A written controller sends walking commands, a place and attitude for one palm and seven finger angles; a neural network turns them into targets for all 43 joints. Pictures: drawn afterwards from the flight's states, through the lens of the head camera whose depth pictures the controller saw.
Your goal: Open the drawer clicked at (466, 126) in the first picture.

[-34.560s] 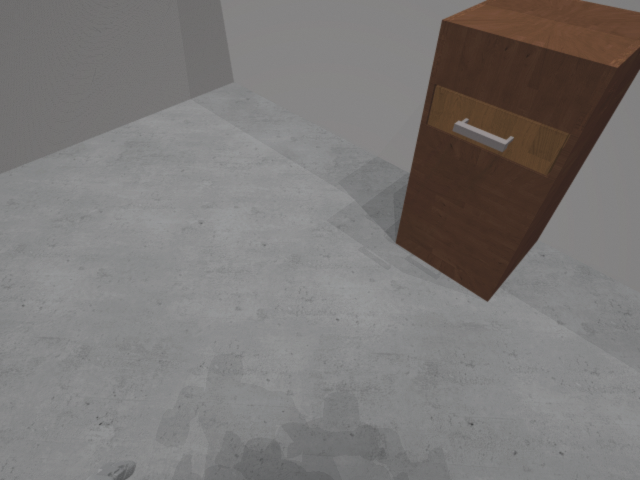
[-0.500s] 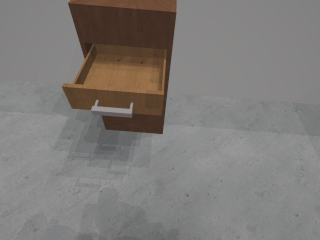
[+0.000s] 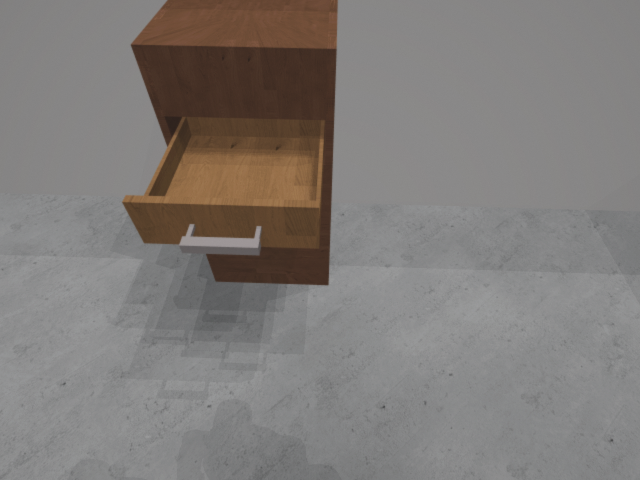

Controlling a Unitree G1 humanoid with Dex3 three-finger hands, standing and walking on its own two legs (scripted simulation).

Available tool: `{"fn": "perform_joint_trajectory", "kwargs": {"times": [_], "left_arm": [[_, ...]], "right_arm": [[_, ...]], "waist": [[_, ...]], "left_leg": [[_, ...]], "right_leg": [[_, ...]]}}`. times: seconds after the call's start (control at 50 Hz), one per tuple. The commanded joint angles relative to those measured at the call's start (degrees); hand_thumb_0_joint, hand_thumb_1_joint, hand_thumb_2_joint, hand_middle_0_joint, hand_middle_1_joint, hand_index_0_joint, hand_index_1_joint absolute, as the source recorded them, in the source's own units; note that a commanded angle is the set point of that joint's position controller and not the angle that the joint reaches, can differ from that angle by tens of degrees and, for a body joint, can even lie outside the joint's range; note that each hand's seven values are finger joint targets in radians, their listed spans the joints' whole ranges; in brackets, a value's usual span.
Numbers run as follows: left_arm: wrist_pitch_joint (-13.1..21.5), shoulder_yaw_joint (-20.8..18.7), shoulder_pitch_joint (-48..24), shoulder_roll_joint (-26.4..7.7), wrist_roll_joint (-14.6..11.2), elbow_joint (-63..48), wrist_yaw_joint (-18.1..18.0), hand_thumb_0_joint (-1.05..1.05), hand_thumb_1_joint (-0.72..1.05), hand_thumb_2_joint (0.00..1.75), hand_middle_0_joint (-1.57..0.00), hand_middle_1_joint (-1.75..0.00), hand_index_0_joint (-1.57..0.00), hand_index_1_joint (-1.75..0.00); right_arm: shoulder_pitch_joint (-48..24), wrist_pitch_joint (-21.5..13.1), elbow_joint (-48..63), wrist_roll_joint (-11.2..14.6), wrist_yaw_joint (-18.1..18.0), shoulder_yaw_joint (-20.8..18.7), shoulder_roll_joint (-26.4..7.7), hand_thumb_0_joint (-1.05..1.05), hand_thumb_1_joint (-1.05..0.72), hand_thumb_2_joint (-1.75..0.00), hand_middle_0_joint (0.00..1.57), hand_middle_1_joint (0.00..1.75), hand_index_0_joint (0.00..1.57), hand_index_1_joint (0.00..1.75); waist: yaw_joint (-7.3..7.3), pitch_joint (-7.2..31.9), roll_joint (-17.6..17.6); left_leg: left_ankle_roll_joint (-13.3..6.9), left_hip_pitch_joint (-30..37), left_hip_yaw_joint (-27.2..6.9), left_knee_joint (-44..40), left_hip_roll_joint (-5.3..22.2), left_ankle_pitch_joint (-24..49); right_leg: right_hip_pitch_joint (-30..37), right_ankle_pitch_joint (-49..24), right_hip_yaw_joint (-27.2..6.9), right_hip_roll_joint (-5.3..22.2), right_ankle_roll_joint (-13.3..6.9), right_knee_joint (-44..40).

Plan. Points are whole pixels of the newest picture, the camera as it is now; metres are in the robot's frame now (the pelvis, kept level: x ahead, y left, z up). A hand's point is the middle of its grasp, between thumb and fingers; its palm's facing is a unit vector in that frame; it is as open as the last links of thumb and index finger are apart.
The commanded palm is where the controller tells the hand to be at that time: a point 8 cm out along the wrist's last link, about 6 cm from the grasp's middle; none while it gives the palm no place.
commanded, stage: let the arm hang, fingers relaxed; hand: left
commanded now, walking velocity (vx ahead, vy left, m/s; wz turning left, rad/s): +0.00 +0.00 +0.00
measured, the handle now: (223, 237) +0.57 +0.23 -0.12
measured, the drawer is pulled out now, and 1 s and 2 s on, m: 0.30 0.30 0.30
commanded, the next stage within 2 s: look to check the result in 0.20 s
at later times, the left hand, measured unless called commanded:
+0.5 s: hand out of the picture -0.01 +0.15 -0.18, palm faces +0.05 -0.98 -0.18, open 7.4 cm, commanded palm none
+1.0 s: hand out of the picture +0.01 +0.14 -0.18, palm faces +0.05 -0.98 -0.19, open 7.4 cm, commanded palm none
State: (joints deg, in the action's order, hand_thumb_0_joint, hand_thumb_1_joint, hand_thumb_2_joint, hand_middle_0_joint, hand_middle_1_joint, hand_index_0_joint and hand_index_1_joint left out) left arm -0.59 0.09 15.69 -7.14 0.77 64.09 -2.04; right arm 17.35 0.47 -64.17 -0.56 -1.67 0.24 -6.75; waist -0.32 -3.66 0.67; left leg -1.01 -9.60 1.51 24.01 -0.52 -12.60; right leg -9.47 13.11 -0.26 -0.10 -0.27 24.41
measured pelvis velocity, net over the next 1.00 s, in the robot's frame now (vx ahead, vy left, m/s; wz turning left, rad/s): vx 0.02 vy -0.02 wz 0.00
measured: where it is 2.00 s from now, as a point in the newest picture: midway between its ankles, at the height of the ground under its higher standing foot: outside the picture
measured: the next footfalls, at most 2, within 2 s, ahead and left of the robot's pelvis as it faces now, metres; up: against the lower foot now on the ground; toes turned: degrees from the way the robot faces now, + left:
none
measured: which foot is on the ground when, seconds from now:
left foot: down 0.00-1.00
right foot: down 0.00-1.00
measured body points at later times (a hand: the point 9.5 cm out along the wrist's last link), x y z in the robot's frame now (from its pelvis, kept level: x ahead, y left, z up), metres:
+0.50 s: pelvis +0.01 -0.01 +0.00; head +0.03 -0.02 +0.45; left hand -0.01 +0.20 -0.16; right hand -0.01 -0.21 -0.17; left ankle +0.01 +0.11 -0.74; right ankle +0.00 -0.12 -0.74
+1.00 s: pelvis +0.02 -0.02 +0.00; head +0.04 -0.03 +0.45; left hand +0.01 +0.20 -0.16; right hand +0.00 -0.22 -0.17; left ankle +0.01 +0.11 -0.74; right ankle +0.00 -0.12 -0.74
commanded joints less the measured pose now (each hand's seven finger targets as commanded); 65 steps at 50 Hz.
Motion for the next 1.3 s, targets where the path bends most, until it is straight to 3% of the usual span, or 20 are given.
{"fn": "perform_joint_trajectory", "kwargs": {"times": [0.0, 0.1, 0.28, 0.38, 0.52, 0.66, 0.84, 0.96, 1.28], "left_arm": [[1.03, -1.31, 4.87, -6.36, -0.3, -0.82, -0.57, 0.0, 0.9, 0.9, -0.2, -0.3, -0.2, -0.3], [0.97, -1.43, 4.86, -6.05, -0.28, -0.56, -0.55, 0.0, 0.9, 0.9, -0.2, -0.3, -0.2, -0.3], [1.27, -1.61, 5.21, -5.66, -0.34, -0.56, -0.64, 0.0, 0.9, 0.9, -0.2, -0.3, -0.2, -0.3], [1.22, -1.56, 5.33, -5.24, -0.33, -0.48, -0.65, 0.0, 0.9, 0.9, -0.2, -0.3, -0.2, -0.3], [1.43, -1.59, 5.96, -5.08, -0.27, -0.26, -0.7, 0.0, 0.9, 0.9, -0.2, -0.3, -0.2, -0.3], [1.31, -1.66, 5.34, -5.13, -0.27, -0.26, -0.68, 0.0, 0.9, 0.9, -0.2, -0.3, -0.2, -0.3], [1.48, -1.86, 5.12, -5.34, -0.32, -0.37, -0.7, 0.0, 0.9, 0.9, -0.2, -0.3, -0.2, -0.3], [1.33, -1.82, 4.77, -5.55, -0.36, -0.4, -0.64, 0.0, 0.9, 0.9, -0.2, -0.3, -0.2, -0.3], [1.55, -1.84, 5.22, -5.67, -0.42, -0.48, -0.61, 0.0, 0.9, 0.9, -0.2, -0.3, -0.2, -0.3]], "right_arm": [[4.67, -0.98, 0.71, 0.09, -0.52, -1.13, -4.65, 0.0, -0.9, -0.9, 0.2, 0.3, 0.2, 0.3], [5.45, -0.7, 0.19, 0.02, -0.6, -1.24, -3.75, 0.0, -0.9, -0.9, 0.2, 0.3, 0.2, 0.3], [5.84, -0.77, -0.06, 0.06, -0.72, -1.5, -3.57, 0.0, -0.9, -0.9, 0.2, 0.3, 0.2, 0.3], [5.46, -0.59, -0.12, 0.03, -0.77, -1.52, -3.49, 0.0, -0.9, -0.9, 0.2, 0.3, 0.2, 0.3], [4.87, -0.78, 0.16, 0.18, -0.91, -1.67, -3.73, 0.0, -0.9, -0.9, 0.2, 0.3, 0.2, 0.3], [4.72, -0.82, -0.04, 0.05, -0.94, -1.58, -3.64, 0.0, -0.9, -0.9, 0.2, 0.3, 0.2, 0.3], [4.73, -0.95, -0.02, 0.08, -1.06, -1.61, -3.8, 0.0, -0.9, -0.9, 0.2, 0.3, 0.2, 0.3], [4.63, -0.76, -0.3, 0.05, -0.99, -1.5, -3.73, 0.0, -0.9, -0.9, 0.2, 0.3, 0.2, 0.3], [4.45, -0.64, -0.32, 0.03, -1.01, -1.55, -3.82, 0.0, -0.9, -0.9, 0.2, 0.3, 0.2, 0.3]], "waist": [[0.18, -1.27, -0.19], [0.1, -3.36, 0.52], [-0.12, -1.07, -0.68], [-0.21, -3.23, 0.04], [-0.15, -1.07, -0.94], [-0.18, -2.14, 0.04], [-0.17, -0.53, -0.37], [-0.13, -2.3, -0.58], [-0.14, -1.53, -0.3]], "left_leg": [[-1.31, -0.83, -4.48, -4.67, 5.18, 5.36], [-1.11, -1.61, -4.33, -4.67, 5.0, 3.7], [-0.97, 0.04, -3.81, -3.75, 5.19, 5.92], [-0.77, -0.38, -3.64, -3.95, 5.17, 4.26], [-0.88, 1.47, -3.59, -3.5, 5.63, 6.38], [-0.85, 0.92, -3.67, -4.04, 5.64, 6.61], [-0.77, 1.79, -3.36, -3.68, 5.79, 8.6], [-0.68, 0.81, -3.5, -4.28, 5.62, 6.74], [-0.43, 1.75, -2.96, -3.72, 5.56, 6.84]], "right_leg": [[-0.98, -5.44, -3.75, 4.52, -2.4, -4.82], [-2.01, -3.9, -3.83, 4.42, -2.56, -5.53], [-1.08, -6.54, -3.96, 4.53, -2.59, -5.46], [-2.68, -4.76, -4.25, 4.28, -2.6, -6.09], [-1.98, -7.53, -4.21, 4.19, -2.54, -5.63], [-1.79, -7.63, -4.14, 4.12, -2.49, -5.57], [-0.15, -10.77, -3.78, 4.41, -2.54, -5.25], [-0.91, -8.5, -3.81, 4.33, -2.55, -5.83], [-0.94, -9.6, -4.38, 4.47, -2.64, -6.27]]}}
